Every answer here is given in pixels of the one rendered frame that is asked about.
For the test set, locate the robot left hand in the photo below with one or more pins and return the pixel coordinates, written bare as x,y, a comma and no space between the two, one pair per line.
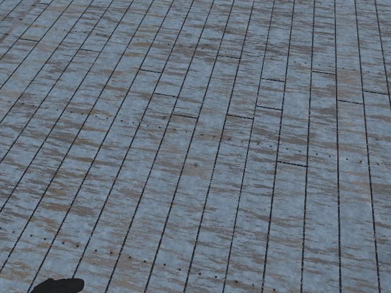
69,285

